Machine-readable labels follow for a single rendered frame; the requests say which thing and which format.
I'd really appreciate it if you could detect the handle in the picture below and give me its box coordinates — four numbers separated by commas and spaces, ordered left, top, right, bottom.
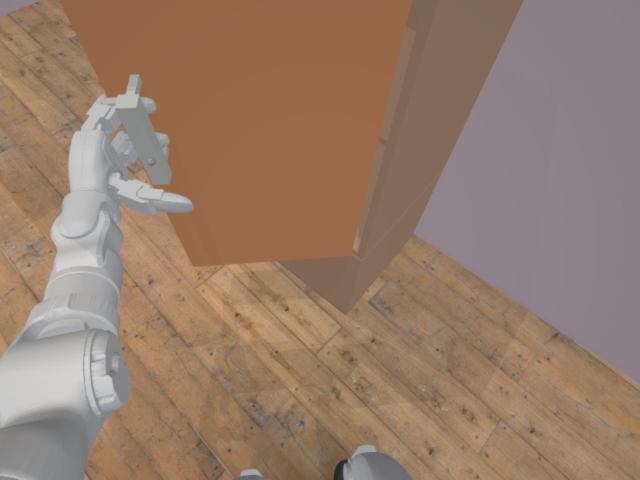
114, 74, 171, 185

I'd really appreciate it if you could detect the robot left upper arm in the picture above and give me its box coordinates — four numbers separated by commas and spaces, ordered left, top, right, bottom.
0, 328, 131, 480

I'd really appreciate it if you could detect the cupboard door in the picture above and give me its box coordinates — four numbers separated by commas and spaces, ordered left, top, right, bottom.
59, 0, 412, 267

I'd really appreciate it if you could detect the robot right thigh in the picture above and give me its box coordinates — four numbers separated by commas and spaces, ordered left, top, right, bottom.
343, 452, 414, 480

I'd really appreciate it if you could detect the left robot hand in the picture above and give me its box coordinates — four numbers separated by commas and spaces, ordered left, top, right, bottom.
68, 95, 193, 216

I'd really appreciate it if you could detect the left robot forearm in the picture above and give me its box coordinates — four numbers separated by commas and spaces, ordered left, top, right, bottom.
0, 190, 123, 426

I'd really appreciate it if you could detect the robot left shin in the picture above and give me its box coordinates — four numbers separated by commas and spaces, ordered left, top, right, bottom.
240, 469, 262, 477

